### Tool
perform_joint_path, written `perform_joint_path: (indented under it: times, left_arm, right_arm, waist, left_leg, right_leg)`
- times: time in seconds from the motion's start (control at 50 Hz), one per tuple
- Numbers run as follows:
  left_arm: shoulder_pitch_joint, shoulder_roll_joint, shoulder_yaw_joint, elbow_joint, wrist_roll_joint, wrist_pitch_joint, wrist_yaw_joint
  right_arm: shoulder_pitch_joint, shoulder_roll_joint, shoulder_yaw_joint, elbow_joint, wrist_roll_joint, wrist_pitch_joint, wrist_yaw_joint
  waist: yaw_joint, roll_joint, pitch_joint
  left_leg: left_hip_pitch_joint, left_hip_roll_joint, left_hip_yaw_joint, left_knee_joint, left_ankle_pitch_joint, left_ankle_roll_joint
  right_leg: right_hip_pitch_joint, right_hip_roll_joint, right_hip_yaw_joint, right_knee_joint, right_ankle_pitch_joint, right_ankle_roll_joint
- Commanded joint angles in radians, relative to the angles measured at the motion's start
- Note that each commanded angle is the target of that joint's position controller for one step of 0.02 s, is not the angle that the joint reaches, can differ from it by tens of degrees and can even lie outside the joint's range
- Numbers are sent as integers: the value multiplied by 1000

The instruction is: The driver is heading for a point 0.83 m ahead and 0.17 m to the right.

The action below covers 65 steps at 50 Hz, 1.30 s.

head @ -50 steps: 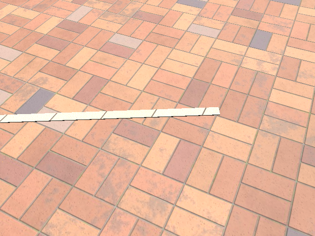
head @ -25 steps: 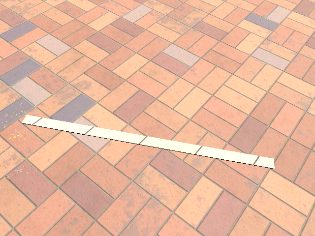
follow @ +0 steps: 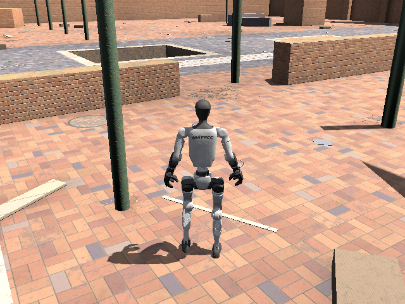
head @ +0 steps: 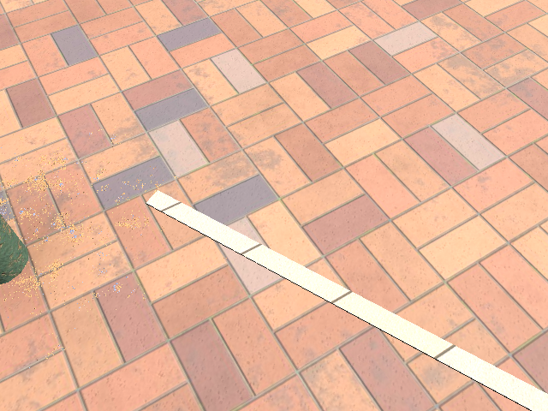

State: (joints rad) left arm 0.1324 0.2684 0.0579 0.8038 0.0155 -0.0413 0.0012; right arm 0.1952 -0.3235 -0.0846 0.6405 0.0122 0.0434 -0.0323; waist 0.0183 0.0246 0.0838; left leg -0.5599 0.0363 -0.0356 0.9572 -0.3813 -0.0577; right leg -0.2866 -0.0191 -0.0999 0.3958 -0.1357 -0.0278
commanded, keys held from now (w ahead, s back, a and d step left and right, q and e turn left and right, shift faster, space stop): no key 0.22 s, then s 0.40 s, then no key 0.38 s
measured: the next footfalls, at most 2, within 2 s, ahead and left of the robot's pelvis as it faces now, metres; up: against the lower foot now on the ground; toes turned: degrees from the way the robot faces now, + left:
left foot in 0.16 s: +0.11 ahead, +0.14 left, +0.00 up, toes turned +1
left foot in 0.88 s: -0.01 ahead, +0.15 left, +0.00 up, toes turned +3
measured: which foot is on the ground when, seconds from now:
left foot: up 0.00-0.14, down 0.16-0.62, up 0.64-0.86, down 0.88-1.00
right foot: down 0.00-1.00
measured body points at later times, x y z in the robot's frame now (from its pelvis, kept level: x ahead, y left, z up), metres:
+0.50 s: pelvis +0.05 +0.03 -0.01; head +0.07 +0.03 +0.44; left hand +0.14 +0.33 -0.13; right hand +0.24 -0.22 -0.10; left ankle +0.07 +0.14 -0.74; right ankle +0.06 -0.11 -0.74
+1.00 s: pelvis -0.02 +0.04 +0.00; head -0.02 +0.07 +0.45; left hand +0.08 +0.32 -0.14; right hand +0.06 -0.22 -0.13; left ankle -0.05 +0.14 -0.74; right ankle +0.02 -0.11 -0.73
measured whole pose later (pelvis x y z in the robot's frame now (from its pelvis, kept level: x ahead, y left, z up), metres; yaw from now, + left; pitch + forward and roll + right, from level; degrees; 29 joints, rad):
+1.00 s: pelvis -0.02 +0.04 +0.00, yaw +3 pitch -1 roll -1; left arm 0.10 0.28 0.06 0.98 0.01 0.03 0.03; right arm 0.26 -0.22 -0.05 0.90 -0.03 0.00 -0.02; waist 0.00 -0.04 0.03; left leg -0.17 -0.01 0.00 0.50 -0.31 0.03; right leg -0.33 -0.03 0.02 0.63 -0.34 0.03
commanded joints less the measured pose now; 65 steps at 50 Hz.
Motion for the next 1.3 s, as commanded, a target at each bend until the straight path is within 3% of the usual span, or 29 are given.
perform_joint_path:
  times: [0.02, 0.1, 0.14, 0.16, 0.18, 0.2, 0.22, 0.28, 0.32, 0.36, 0.44, 0.5, 0.58, 0.66, 0.7, 0.74, 0.8, 0.84, 0.86, 0.88, 0.9, 0.92, 0.94, 1.0, 1.06, 1.1, 1.12, 1.16, 1.3]
  left_arm:
    - [-76, 174, 40, -60, -16, -1, 3]
    - [-60, 191, 36, -24, -35, 16, -6]
    - [-24, 141, 14, 6, -39, 18, -10]
    - [16, 83, -8, 8, -6, 12, -17]
    - [79, 45, -21, 8, 12, 9, -20]
    - [13, 97, -13, 4, 9, 17, -11]
    - [-6, 111, -10, -2, 0, 21, -9]
    - [25, 146, -4, 29, 4, 32, -1]
    - [36, 185, 4, 44, -7, 34, -7]
    - [9, 166, 6, 52, -13, 39, -7]
    - [19, 150, 13, 72, -15, 53, 6]
    - [23, 150, 18, 78, -13, 68, 10]
    - [31, 177, 30, 88, -7, 81, 11]
    - [-40, 220, 34, 61, 10, 78, 24]
    - [-70, 211, 23, 43, 25, 62, 36]
    - [-117, 211, 23, 48, -4, 54, 40]
    - [-108, 174, 18, 86, -24, 69, 41]
    - [-73, 166, 16, 112, -36, 80, 41]
    - [-9, 155, 16, 137, -43, 79, 36]
    - [54, 109, 6, 144, -18, 71, 26]
    - [-13, 83, 3, 107, 2, 62, 23]
    - [-88, 143, 18, 100, -2, 63, 27]
    - [-112, 140, 24, 101, -12, 64, 27]
    - [-74, 105, 24, 135, -7, 63, 35]
    - [-38, 80, 12, 158, -5, 45, 26]
    - [-24, 145, 20, 165, -12, 51, 29]
    - [-15, 159, 25, 184, -25, 56, 27]
    - [-10, 102, 13, 199, -14, 57, 23]
    - [13, 101, 6, 232, -8, 41, 38]
  right_arm:
    - [65, -33, -1, -51, -6, -4, 12]
    - [17, -49, -2, -60, -11, 1, 27]
    - [32, -68, -8, -50, -20, -4, 26]
    - [37, -132, -19, -64, -29, -4, 14]
    - [-40, -146, -6, -90, -45, -1, 7]
    - [-52, -81, 6, -85, -47, -11, 15]
    - [-78, -62, 15, -72, -47, -22, 21]
    - [-115, -85, 8, -55, -29, -40, 28]
    - [-80, -84, 4, -43, -20, -36, 31]
    - [-72, -98, -1, -33, -26, -31, 34]
    - [-76, -112, -14, -24, -24, -16, 21]
    - [-78, -120, -20, -14, -23, -5, 12]
    - [-75, -121, -28, 7, -20, 1, 3]
    - [-35, -64, -24, 50, -25, 10, -5]
    - [-37, -98, -40, 69, -6, 16, -4]
    - [3, -77, -37, 101, -1, 15, -13]
    - [21, -12, -9, 135, -10, -8, -7]
    - [97, -16, -12, 187, 0, -14, 8]
    - [99, -37, -15, 199, -4, -9, 14]
    - [92, -105, -24, 189, -10, -4, 9]
    - [39, -146, -19, 176, -30, -9, 15]
    - [-8, -111, -8, 157, -59, -34, 23]
    - [-55, -90, 0, 161, -64, -55, 19]
    - [-73, -51, 20, 199, -34, -87, 4]
    - [-11, -39, 27, 249, -13, -86, 4]
    - [61, -54, 23, 272, -25, -85, 13]
    - [77, -52, 21, 279, -19, -79, 11]
    - [-7, -38, 26, 272, -13, -66, 0]
    - [-30, -24, 32, 305, -22, -50, -2]
  waist:
    - [-30, -144, -214]
    - [-27, -142, -175]
    - [-43, -111, -164]
    - [-15, 33, -209]
    - [51, 193, -212]
    - [-6, 154, -203]
    - [9, 154, -183]
    - [25, 138, -170]
    - [-5, 60, -150]
    - [-11, 15, -130]
    - [-10, 39, -173]
    - [-8, 50, -190]
    - [-3, 2, -175]
    - [-6, -248, -143]
    - [18, -214, -135]
    - [-11, -154, -114]
    - [2, -177, -118]
    - [-21, -172, -127]
    - [-8, -127, -100]
    - [36, 67, -129]
    - [41, 240, -90]
    - [-1, 163, -62]
    - [12, 132, -34]
    - [20, 140, -19]
    - [20, 66, -83]
    - [-32, -6, -118]
    - [-40, -46, -114]
    - [-11, -30, -85]
    - [-13, -32, -41]
  left_leg:
    - [172, 11, 4, -138, 104, 12]
    - [273, -16, 36, -365, 156, 49]
    - [438, -14, 17, -565, 305, 96]
    - [551, 142, -160, -595, 556, 140]
    - [508, 279, -308, -596, 585, 268]
    - [436, 251, -296, -607, 480, 300]
    - [423, 203, -251, -606, 424, 270]
    - [395, 138, -167, -550, 567, 193]
    - [390, 97, -139, -534, 486, 165]
    - [387, 92, -139, -507, 537, 168]
    - [393, 126, -154, -477, 749, 226]
    - [368, 140, -164, -483, 714, 241]
    - [296, 93, -120, -475, 449, 193]
    - [268, -73, 44, -185, -21, 83]
    - [208, -64, -20, 102, -228, 62]
    - [161, -34, -51, 113, -194, 38]
    - [239, -5, 16, -203, -119, 12]
    - [393, -42, 78, -495, 86, 33]
    - [429, -46, 57, -606, 149, 62]
    - [494, 107, -137, -639, 286, 109]
    - [310, 244, -269, -673, 315, 231]
    - [179, 251, -290, -729, 130, 278]
    - [172, 206, -252, -744, 43, 251]
    - [280, 159, -183, -690, 257, 198]
    - [379, 112, -116, -598, 441, 161]
    - [353, 65, -104, -595, 360, 123]
    - [359, 36, -74, -621, 323, 110]
    - [379, 25, -45, -610, 207, 104]
    - [341, 11, -34, -645, 73, 103]
  right_leg:
    - [89, -261, 137, -117, 428, -213]
    - [95, -255, 142, -73, 202, -175]
    - [24, -201, 117, 4, 60, -88]
    - [-43, -126, 43, 136, -89, -3]
    - [-104, -39, 6, 199, -319, 68]
    - [-64, -50, 66, 222, -342, 87]
    - [-58, -47, 71, 194, -287, 85]
    - [42, -62, 99, 75, -20, 88]
    - [42, -74, 97, 75, 67, 66]
    - [30, -66, 90, 99, 65, 49]
    - [31, -45, 80, 171, 75, 46]
    - [33, -36, 82, 202, 65, 32]
    - [50, -68, 124, 142, 108, -13]
    - [-22, -291, 354, -106, 15, -187]
    - [-30, -347, 393, -147, 49, -254]
    - [17, -302, 337, -126, 24, -208]
    - [76, -230, 269, -84, -15, -152]
    - [46, -202, 239, -50, -57, -121]
    - [15, -167, 207, -9, -83, -76]
    - [-60, -94, 122, 135, -164, -3]
    - [-73, -23, 89, 141, -323, 48]
    - [29, -27, 122, 246, -319, 62]
    - [34, -21, 136, 284, -252, 57]
    - [-14, -36, 158, 267, -218, 70]
    - [87, -43, 143, 37, 18, 78]
    - [192, -76, 163, 32, 226, 63]
    - [160, -56, 147, 50, 123, 43]
    - [102, -45, 147, -3, 32, 48]
    - [85, -38, 141, -28, -22, 54]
